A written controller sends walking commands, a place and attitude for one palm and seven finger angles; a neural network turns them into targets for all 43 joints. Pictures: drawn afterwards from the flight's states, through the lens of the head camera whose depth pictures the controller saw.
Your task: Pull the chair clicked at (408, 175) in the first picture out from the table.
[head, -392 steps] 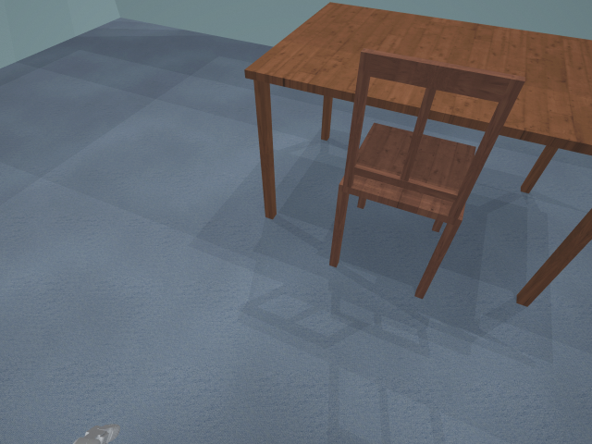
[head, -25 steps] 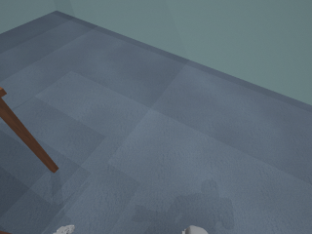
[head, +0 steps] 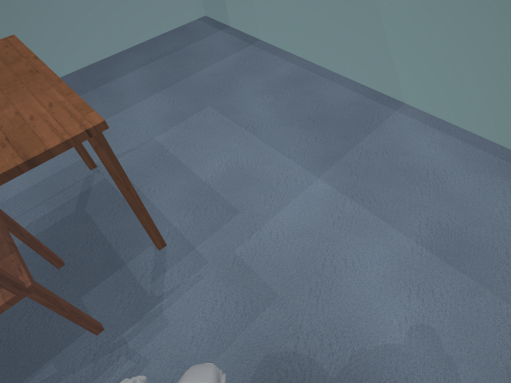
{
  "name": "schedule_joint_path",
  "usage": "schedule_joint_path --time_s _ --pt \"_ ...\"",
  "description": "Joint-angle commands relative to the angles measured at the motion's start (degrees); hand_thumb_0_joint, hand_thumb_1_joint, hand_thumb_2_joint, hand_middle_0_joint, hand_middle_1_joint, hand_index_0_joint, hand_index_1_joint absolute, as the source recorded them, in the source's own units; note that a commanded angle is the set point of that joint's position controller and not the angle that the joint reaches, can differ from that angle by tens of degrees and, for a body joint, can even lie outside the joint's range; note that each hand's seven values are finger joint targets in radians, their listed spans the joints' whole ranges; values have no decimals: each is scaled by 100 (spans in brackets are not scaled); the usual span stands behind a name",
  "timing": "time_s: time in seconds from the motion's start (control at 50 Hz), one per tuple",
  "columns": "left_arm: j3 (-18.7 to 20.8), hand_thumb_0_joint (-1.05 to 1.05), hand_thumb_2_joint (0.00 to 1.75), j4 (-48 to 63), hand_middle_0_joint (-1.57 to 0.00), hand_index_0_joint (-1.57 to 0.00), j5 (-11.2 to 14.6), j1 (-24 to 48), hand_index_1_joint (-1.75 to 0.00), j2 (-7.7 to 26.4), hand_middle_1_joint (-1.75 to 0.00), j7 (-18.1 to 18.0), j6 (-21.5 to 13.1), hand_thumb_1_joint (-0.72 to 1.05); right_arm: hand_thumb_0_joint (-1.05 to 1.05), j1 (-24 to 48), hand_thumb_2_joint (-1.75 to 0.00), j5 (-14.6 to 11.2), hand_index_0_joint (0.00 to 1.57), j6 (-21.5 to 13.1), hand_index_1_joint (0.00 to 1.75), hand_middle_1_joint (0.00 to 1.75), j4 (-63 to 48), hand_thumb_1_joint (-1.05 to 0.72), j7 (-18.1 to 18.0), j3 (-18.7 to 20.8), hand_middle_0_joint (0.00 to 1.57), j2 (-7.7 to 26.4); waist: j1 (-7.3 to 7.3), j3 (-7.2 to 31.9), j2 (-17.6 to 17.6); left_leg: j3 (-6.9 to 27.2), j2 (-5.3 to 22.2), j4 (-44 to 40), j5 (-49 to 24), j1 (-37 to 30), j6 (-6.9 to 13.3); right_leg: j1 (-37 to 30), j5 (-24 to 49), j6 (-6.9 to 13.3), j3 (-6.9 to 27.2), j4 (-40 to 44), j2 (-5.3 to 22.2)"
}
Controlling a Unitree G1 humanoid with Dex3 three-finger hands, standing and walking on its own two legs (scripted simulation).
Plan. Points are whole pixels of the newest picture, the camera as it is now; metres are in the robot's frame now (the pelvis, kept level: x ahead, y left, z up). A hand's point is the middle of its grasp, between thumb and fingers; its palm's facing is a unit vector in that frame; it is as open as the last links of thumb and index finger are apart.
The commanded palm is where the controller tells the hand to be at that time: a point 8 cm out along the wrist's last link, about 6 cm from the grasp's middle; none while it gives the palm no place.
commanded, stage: turn to face it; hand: left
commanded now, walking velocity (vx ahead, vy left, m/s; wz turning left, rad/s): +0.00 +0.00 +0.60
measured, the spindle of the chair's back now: out of the picture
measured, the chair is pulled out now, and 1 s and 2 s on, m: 0.00 0.00 0.00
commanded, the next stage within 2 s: take the last steps up to it in 1.22 s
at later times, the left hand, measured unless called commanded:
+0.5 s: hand out of the picture +0.04 +0.28 -0.16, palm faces +0.33 -0.91 -0.26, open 7.4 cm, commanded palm none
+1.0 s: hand out of the picture -0.04 +0.20 -0.15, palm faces +0.58 -0.77 -0.27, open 7.4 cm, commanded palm none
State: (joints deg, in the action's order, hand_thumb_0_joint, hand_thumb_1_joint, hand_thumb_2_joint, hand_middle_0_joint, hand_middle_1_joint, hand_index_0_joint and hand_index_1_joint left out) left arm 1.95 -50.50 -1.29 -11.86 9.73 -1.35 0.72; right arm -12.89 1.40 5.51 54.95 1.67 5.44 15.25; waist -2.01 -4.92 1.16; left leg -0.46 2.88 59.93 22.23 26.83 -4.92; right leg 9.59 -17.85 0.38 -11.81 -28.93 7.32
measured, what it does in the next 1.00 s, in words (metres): steps on the spot, turning left: left foot, then right foot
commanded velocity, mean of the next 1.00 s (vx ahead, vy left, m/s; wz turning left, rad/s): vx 0.00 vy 0.00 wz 0.56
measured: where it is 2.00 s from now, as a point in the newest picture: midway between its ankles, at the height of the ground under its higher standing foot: outside the picture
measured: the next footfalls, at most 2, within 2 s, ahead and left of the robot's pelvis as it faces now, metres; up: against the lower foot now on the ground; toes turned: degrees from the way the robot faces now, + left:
left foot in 0.16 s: +0.03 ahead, +0.15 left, +0.00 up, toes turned +12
right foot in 0.68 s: +0.10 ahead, -0.08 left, +0.00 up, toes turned +23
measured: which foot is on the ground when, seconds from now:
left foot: up 0.00-0.14, down 0.16-0.68, up 0.70-1.00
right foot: down 0.00-0.16, up 0.18-0.66, down 0.68-1.00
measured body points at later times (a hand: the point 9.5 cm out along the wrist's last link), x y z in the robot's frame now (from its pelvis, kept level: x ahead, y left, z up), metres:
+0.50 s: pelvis +0.01 +0.05 +0.00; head +0.03 +0.07 +0.45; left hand +0.02 +0.33 -0.14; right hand +0.16 -0.17 -0.13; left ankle +0.00 +0.14 -0.74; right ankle +0.04 -0.12 -0.67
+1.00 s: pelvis +0.02 +0.00 +0.00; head +0.06 +0.00 +0.45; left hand -0.07 +0.24 -0.13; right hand +0.22 -0.19 -0.16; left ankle -0.09 +0.13 -0.67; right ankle +0.06 -0.10 -0.74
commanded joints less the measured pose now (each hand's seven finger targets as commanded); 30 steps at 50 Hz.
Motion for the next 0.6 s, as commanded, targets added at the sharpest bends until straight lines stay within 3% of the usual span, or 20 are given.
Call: schedule_joint_path --time_s 0.0,0.06,0.1,0.12,0.14,0.16,0.18,0.2,0.24,0.28,0.34,0.44,0.52,0.58 --pt "383 0 90 268 -20 -20 -43 -375 -30 1427 -30 -55 -75 90 0 710 -90 -64 20 -248 30 30 -687 -90 31 -25 20 187 439 356 -1332 -438 -53 -992 190 62 51 -445 2752 638 635 709 1362" --pt "435 0 90 222 -20 -20 -57 -393 -30 1505 -30 -47 -43 90 0 660 -90 -79 20 -327 30 30 -726 -90 21 -52 20 178 432 582 -1409 -600 -131 -1818 165 -392 176 -553 3011 561 526 317 1445" --pt "465 0 90 192 -20 -20 -4 -339 -30 1516 -30 -26 -18 90 0 302 -90 -59 20 -381 30 30 -678 -90 -4 -21 20 337 208 826 -1128 -665 -190 -2881 -678 -1190 258 -337 2809 273 205 -366 1360" --pt "449 0 90 220 -20 -20 44 -341 -30 1418 -30 -5 1 90 0 -144 -90 -43 20 -438 30 30 -585 -90 -10 64 20 636 -61 1148 -403 -283 14 -3567 -1590 -2218 396 291 2293 3 45 -1379 1188" --pt "369 0 90 443 -20 -20 92 -249 -30 1012 -30 42 17 90 0 -547 -90 -23 20 -493 30 30 -555 -90 -48 240 20 1359 -291 1322 1559 1857 1595 -3793 -3695 -3229 1019 2046 -1002 -504 -57 -2810 279" --pt "279 0 90 633 -20 -20 48 81 -30 890 -30 10 67 90 0 -887 -90 -88 20 -455 30 30 -427 -90 -105 283 20 1610 -412 1448 1687 2440 2203 -3745 -5306 -3236 1624 2582 -2273 -567 612 -3537 24" --pt "300 0 90 646 -20 -20 32 144 -30 976 -30 5 98 90 0 -779 -90 -69 20 -440 30 30 -425 -90 -138 240 20 1501 -327 1325 1050 2017 2205 -3667 -4972 -3046 1795 2617 -1937 -491 888 -3918 179" --pt "319 0 90 532 -20 -20 15 300 -30 920 -30 -18 116 90 0 -545 -90 -46 20 -471 30 30 -464 -90 -200 189 20 1270 -305 1134 1409 1870 1743 -3734 -4660 -2702 1634 2655 -1565 -506 1019 -4027 157" --pt "358 0 90 357 -20 -20 23 171 -30 1040 -30 45 104 90 0 144 -90 -34 20 -483 30 30 -653 -90 -245 53 20 934 0 754 1189 1367 1205 -3827 -3906 -2080 1379 2467 -780 -543 1158 -4124 111" --pt "366 0 90 239 -20 -20 20 -62 -30 1027 -30 77 111 90 0 317 -90 -42 20 -512 30 30 -729 -90 -236 25 20 869 140 714 787 1169 945 -3933 -3607 -1935 1264 2265 -426 -584 1107 -4000 -8" --pt "360 0 90 236 -20 -20 19 -44 -30 1057 -30 59 123 90 0 204 -90 -61 20 -516 30 30 -710 -90 -226 27 20 877 128 694 666 1315 844 -4081 -3194 -1852 1275 2145 -231 -633 1153 -3710 -73" --pt "329 0 90 464 -20 -20 39 395 -30 1019 -30 18 118 90 0 -25 -90 -19 20 -464 30 30 -660 -90 -201 86 20 934 -14 575 663 2023 916 -4135 -2466 -1804 1492 2095 -513 -648 1234 -2869 -212" --pt "288 0 90 606 -20 -20 82 481 -30 886 -30 -5 78 90 0 -27 -90 7 20 -420 30 30 -659 -90 -198 134 20 931 -15 674 820 2337 816 -3921 -2650 -1656 1524 1609 -702 -566 1221 -1956 -445" --pt "284 0 90 587 -20 -20 123 162 -30 876 -30 -24 17 90 0 111 -90 2 20 -397 30 30 -704 -90 -194 148 20 913 137 852 886 2482 625 -3590 -3144 -1342 1421 740 -445 -485 1146 -892 -683"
